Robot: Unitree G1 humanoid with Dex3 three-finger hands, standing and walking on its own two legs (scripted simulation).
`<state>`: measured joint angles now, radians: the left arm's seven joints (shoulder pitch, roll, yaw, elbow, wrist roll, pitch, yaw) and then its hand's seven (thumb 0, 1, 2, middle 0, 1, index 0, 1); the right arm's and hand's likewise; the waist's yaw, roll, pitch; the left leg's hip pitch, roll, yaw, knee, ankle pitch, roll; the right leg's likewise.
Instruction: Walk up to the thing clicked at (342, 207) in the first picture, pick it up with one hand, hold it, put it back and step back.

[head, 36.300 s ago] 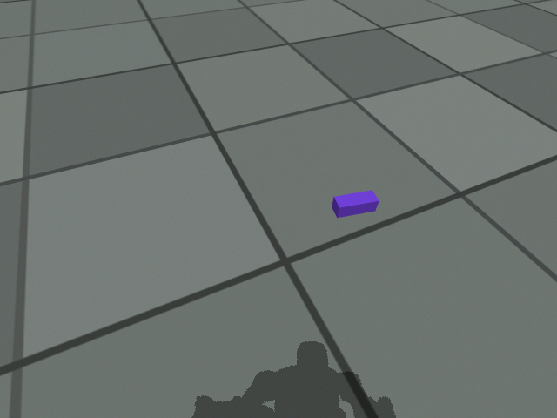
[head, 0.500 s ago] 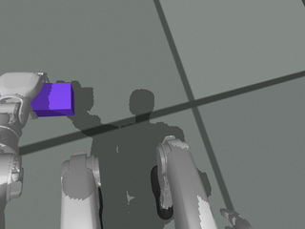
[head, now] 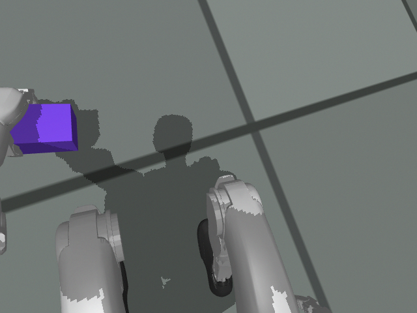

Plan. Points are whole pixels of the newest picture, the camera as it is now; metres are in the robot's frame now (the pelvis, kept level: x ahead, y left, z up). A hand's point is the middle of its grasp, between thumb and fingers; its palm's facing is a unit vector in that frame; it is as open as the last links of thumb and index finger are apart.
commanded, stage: crouch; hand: left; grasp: from above
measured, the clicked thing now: (15, 130) +0.49 +0.27 -0.20
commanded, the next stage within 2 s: lower in 0.12 s
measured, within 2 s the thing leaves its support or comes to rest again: rests again in 1.14 s
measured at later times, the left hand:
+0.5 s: hand (15, 132) +0.49 +0.28 -0.21, palm faces -0.49 -0.01 -0.87, open 10.6 cm
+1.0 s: hand (26, 135) +0.50 +0.27 -0.26, palm faces -0.48 -0.05 -0.88, open 10.5 cm
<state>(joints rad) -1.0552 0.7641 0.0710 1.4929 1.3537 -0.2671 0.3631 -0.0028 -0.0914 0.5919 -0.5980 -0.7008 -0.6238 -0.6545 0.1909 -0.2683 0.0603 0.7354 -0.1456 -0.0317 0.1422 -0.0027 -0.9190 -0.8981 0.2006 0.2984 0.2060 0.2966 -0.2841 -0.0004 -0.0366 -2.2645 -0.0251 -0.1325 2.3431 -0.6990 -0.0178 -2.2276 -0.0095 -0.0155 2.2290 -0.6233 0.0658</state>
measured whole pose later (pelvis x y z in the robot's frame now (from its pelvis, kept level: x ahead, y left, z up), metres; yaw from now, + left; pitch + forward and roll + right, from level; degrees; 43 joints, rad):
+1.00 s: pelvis +0.00 +0.01 -0.04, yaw -5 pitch +32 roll -13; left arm -1.09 0.94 0.13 1.62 1.41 -0.28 0.48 0.00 -0.08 0.57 -0.62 -0.66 -0.65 -0.61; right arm 0.16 -0.31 0.18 0.67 -0.21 -0.10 0.18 0.00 -0.91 -0.89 0.20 0.30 0.21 0.30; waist -0.37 -0.07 0.09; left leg -2.37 -0.03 -0.20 2.51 -0.72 0.00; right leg -2.29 0.01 -0.06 2.33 -0.63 0.07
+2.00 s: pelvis +0.00 +0.02 -0.05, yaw -7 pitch +29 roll -16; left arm -1.12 1.05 0.08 1.72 1.41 -0.29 0.55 -0.01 -0.17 0.73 -0.44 -0.81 -0.45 -0.78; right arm 0.14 -0.34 0.29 0.62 -0.25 -0.18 0.22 0.00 -0.91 -0.90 0.20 0.30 0.21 0.30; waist -0.41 -0.12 0.15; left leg -2.35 -0.02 -0.25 2.56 -0.73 0.01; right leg -2.26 0.03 -0.11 2.33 -0.61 0.07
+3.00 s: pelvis +0.01 +0.01 -0.03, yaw -5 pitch +35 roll -13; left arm -1.03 0.85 0.09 1.36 1.26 -0.08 0.41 0.00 -0.52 1.00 -0.10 -1.02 -0.09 -1.02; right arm 0.20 -0.30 0.14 0.67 -0.16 -0.10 0.26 0.00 -0.91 -0.90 0.20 0.30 0.21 0.30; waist -0.31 0.00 -0.03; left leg -2.35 -0.02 -0.18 2.46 -0.73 0.00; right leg -2.28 0.00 -0.06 2.28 -0.63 0.05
